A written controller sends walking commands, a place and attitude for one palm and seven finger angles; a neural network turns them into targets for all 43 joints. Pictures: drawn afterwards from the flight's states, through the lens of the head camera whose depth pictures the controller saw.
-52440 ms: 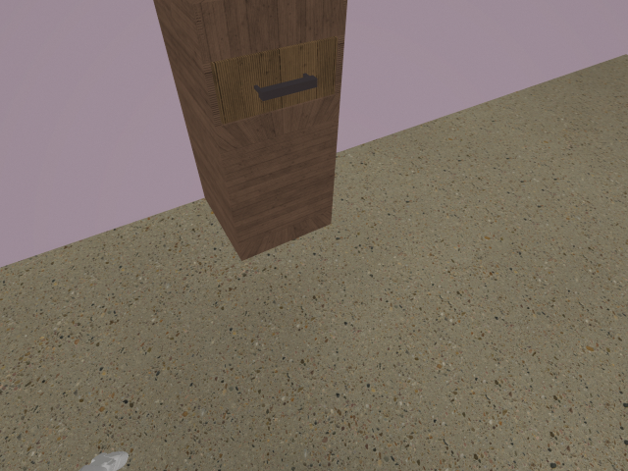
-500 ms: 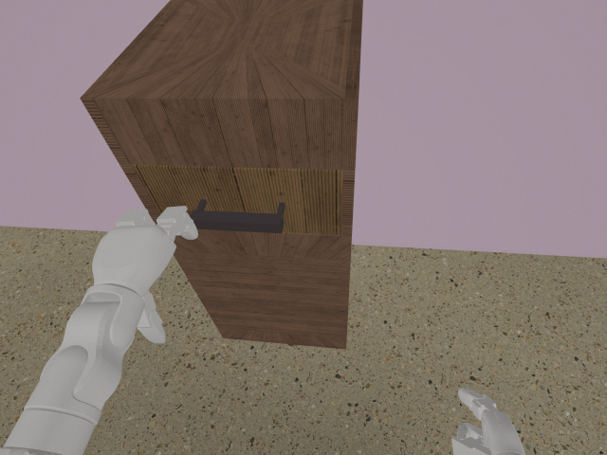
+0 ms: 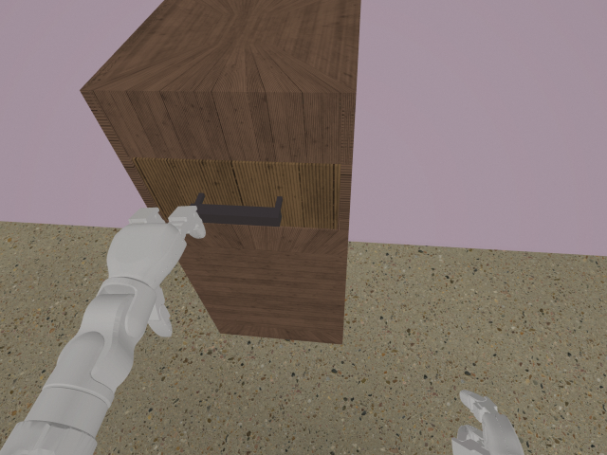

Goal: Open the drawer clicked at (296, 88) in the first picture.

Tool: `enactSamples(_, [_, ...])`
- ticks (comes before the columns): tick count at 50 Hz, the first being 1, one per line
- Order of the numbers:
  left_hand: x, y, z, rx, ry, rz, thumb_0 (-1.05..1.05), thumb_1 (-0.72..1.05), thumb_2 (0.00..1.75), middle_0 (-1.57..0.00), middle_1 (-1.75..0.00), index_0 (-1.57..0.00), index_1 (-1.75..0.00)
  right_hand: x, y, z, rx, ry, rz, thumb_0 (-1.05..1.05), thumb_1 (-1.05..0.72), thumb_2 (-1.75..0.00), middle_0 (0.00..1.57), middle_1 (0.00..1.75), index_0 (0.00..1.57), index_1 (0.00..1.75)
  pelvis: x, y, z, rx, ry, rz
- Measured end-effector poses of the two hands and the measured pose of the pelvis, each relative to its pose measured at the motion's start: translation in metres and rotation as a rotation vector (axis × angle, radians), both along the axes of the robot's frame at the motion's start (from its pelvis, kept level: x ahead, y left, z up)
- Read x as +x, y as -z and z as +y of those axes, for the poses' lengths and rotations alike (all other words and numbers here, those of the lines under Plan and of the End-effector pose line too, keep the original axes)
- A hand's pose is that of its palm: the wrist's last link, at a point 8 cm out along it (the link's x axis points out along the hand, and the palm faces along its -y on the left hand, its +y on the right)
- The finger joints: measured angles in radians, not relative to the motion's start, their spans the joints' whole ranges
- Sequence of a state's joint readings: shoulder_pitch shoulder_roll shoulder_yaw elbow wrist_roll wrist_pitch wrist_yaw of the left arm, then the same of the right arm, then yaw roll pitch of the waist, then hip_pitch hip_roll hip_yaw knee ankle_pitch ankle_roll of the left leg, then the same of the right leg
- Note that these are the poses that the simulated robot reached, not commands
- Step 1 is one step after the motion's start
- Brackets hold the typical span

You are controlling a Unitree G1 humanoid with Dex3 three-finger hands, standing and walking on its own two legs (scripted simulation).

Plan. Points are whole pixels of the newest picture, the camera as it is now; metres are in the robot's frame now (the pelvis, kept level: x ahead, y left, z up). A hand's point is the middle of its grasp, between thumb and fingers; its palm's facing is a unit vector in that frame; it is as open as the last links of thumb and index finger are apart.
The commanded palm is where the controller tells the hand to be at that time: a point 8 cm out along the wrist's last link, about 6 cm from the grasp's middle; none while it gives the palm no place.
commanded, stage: move the hooked fingers above the handle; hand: left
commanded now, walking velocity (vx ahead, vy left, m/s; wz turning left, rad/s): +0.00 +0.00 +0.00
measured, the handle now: (237, 206) +0.54 +0.21 -0.05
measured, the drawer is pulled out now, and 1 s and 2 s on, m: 0.00 0.00 0.00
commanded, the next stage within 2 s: none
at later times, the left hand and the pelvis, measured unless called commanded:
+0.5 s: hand (203, 236) +0.40 +0.21 +0.04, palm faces -0.02 -0.05 -1.00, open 13.8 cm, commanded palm +0.38 +0.22 +0.10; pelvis +0.01 +0.00 -0.01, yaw -1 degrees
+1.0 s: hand (215, 216) +0.46 +0.21 +0.02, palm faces -0.03 -0.02 -1.00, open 13.8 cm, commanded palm +0.44 +0.22 +0.08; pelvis +0.01 +0.00 -0.02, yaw -1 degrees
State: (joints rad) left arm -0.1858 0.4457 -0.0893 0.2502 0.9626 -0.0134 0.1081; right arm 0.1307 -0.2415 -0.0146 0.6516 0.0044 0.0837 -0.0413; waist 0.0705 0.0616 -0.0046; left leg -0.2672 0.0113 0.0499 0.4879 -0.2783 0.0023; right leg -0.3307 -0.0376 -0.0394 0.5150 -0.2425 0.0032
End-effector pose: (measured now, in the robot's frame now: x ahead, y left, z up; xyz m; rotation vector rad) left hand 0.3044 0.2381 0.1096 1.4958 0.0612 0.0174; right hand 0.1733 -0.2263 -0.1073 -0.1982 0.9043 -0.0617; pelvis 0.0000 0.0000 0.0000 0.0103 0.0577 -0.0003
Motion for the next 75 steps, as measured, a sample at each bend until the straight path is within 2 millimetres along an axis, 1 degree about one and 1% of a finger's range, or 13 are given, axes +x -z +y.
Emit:
enactSamples(6, [0.023, 0.002, -0.005, 0.009, 0.048, -0.015, 0.0, -0.49, 0.3, -0.32, -1.2, -0.32, -1.2, -0.012, 0.003, -0.008, -0.027, 0.024, 0.025, 0.0, -0.9, -0.9, 0.2, 0.3, 0.2, 0.3, -0.001, 0.002, -0.001, -0.003, -0.004, 0.022])
enactSamples(13, [0.05, 0.0, -0.008, 0.019, 0.047, -0.039, 0.0, -0.49, 0.3, -0.32, -1.2, -0.32, -1.2, -0.038, 0.014, -0.021, -0.032, 0.084, 0.101, 0.0, -0.91, -0.9, 0.2, 0.3, 0.2, 0.3, 0.004, 0.003, 0.002, -0.002, 0.008, 0.057])
enactSamples(18, [0.062, 0.012, -0.015, 0.019, 0.045, -0.005, 0.0, -0.49, 0.3, -0.32, -1.2, -0.32, -1.2, -0.056, 0.021, -0.026, -0.029, 0.118, 0.158, 0.01, -0.91, -0.9, 0.2, 0.3, 0.2, 0.3, 0.007, 0.005, 0.003, 0.0, 0.013, 0.074])
enactSamples(22, [0.07, 0.018, -0.021, 0.022, 0.065, 0.005, 0.0, -0.49, 0.3, -0.32, -1.2, -0.32, -1.2, -0.066, 0.023, -0.028, -0.034, 0.141, 0.187, 0.01, -0.91, -0.9, 0.2, 0.3, 0.2, 0.3, 0.009, 0.006, 0.003, 0.0, 0.018, 0.085])
enactSamples(29, [0.088, 0.018, -0.021, 0.039, 0.054, -0.029, 0.0, -0.49, 0.3, -0.32, -1.2, -0.32, -1.2, -0.074, 0.026, -0.031, -0.037, 0.161, 0.212, 0.0, -0.91, -0.9, 0.2, 0.3, 0.2, 0.3, 0.011, 0.008, 0.001, 0.0, 0.014, 0.106])
enactSamples(35, [0.105, 0.021, -0.018, 0.055, 0.016, 0.003, 0.0, -0.49, 0.3, -0.32, -1.2, -0.32, -1.2, -0.078, 0.028, -0.034, -0.038, 0.173, 0.224, 0.0, -0.91, -0.9, 0.2, 0.3, 0.2, 0.3, 0.012, 0.009, 0.001, -0.002, 0.013, 0.126])
enactSamples(40, [0.113, 0.026, -0.023, 0.038, 0.038, 0.03, 0.0, -0.49, 0.3, -0.32, -1.2, -0.32, -1.2, -0.082, 0.027, -0.037, -0.05, 0.183, 0.234, 0.0, -0.91, -0.9, 0.2, 0.3, 0.2, 0.3, 0.013, 0.01, 0.001, -0.003, 0.014, 0.137])
enactSamples(47, [0.123, 0.032, -0.028, 0.046, 0.076, 0.009, 0.0, -0.49, 0.3, -0.32, -1.2, -0.32, -1.2, -0.093, 0.028, -0.041, -0.067, 0.193, 0.259, 0.0, -0.91, -0.9, 0.2, 0.3, 0.2, 0.3, 0.011, 0.014, 0.002, -0.005, 0.01, 0.16])
enactSamples(51, [0.135, 0.035, -0.026, 0.064, 0.055, -0.005, 0.0, -0.49, 0.3, -0.32, -1.2, -0.32, -1.2, -0.105, 0.031, -0.042, -0.074, 0.203, 0.288, 0.0, -0.91, -0.9, 0.2, 0.3, 0.2, 0.3, 0.008, 0.016, 0.002, -0.006, 0.009, 0.182])
enactSamples(56, [0.152, 0.037, -0.025, 0.072, 0.025, 0.006, 0.0, -0.49, 0.3, -0.32, -1.2, -0.32, -1.2, -0.126, 0.033, -0.041, -0.08, 0.225, 0.339, 0.0, -0.91, -0.9, 0.2, 0.3, 0.2, 0.3, 0.007, 0.018, 0.004, -0.009, 0.01, 0.209])
enactSamples(63, [0.172, 0.041, -0.038, 0.049, 0.05, 0.04, 0.0, -0.49, 0.3, -0.32, -1.2, -0.32, -1.2, -0.159, 0.033, -0.038, -0.088, 0.274, 0.413, 0.0, -0.91, -0.9, 0.2, 0.3, 0.2, 0.3, 0.009, 0.02, 0.008, -0.012, 0.02, 0.235])
enactSamples(69, [0.172, 0.042, -0.036, 0.044, 0.065, 0.012, 0.0, -0.48, 0.3, -0.34, -1.22, -0.34, -1.21, -0.18, 0.034, -0.035, -0.089, 0.286, 0.46, 0.0, -0.91, -0.9, 0.2, 0.3, 0.2, 0.3, 0.008, 0.023, 0.011, -0.014, 0.026, 0.246])
enactSamples(75, [0.169, 0.043, -0.029, 0.048, 0.032, -0.001, 0.0, -0.48, 0.3, -0.34, -1.21, -0.33, -1.21, -0.185, 0.035, -0.031, -0.078, 0.297, 0.455, 0.0, -0.91, -0.9, 0.2, 0.3, 0.2, 0.3, 0.003, 0.024, 0.013, -0.014, 0.032, 0.247])
